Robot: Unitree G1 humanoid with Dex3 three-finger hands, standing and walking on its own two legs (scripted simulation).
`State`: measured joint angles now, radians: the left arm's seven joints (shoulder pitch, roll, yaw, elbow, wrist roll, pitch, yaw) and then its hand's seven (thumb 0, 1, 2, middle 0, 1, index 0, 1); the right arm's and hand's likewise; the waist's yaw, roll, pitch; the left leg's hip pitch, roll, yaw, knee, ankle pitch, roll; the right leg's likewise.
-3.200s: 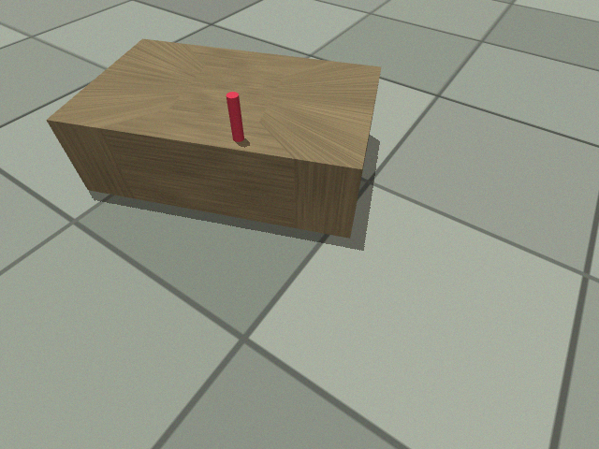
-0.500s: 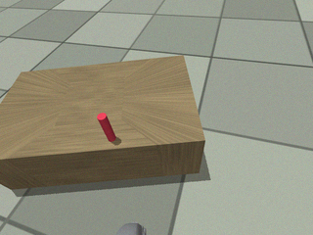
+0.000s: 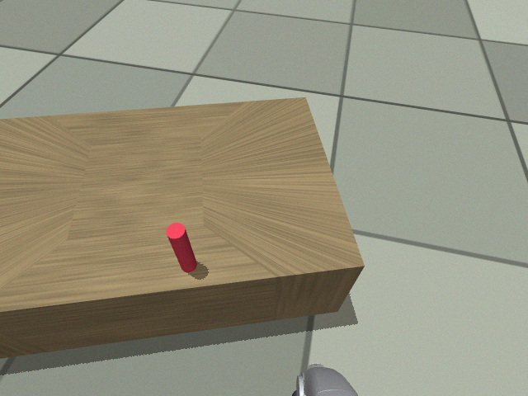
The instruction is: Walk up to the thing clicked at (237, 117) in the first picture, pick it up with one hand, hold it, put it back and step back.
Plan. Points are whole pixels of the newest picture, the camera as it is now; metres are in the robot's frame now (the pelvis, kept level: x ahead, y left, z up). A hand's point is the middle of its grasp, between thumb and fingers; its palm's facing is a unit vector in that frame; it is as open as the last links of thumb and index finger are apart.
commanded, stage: walk up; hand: left
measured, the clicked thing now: (182, 249) +0.49 +0.19 -0.28
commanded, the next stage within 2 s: stand in 1.42 s
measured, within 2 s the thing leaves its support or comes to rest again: neither
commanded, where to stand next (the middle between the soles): +0.12 +0.00 m, yaw +0 degrees
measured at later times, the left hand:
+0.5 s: hand out of the picture +0.16 +0.27 -0.14, palm faces -0.01 -0.95 -0.32, open 7.4 cm
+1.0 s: hand out of the picture +0.13 +0.26 -0.13, palm faces +0.02 -0.94 -0.33, open 7.4 cm
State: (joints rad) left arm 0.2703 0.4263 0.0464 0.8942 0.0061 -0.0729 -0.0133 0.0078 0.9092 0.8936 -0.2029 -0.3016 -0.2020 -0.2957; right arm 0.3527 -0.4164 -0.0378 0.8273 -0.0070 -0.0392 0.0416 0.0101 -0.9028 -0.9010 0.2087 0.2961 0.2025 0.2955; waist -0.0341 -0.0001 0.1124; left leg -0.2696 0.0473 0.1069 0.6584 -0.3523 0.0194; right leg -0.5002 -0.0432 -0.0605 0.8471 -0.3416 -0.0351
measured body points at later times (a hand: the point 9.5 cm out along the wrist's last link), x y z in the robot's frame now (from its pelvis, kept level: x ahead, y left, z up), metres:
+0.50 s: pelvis +0.04 +0.02 +0.01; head +0.06 +0.02 +0.46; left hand +0.16 +0.32 -0.12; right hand +0.13 -0.29 -0.11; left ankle +0.03 +0.14 -0.72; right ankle +0.10 -0.11 -0.72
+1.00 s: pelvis +0.06 +0.01 +0.02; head +0.07 +0.00 +0.47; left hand +0.13 +0.31 -0.11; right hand +0.16 -0.29 -0.11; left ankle +0.03 +0.14 -0.72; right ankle +0.10 -0.11 -0.72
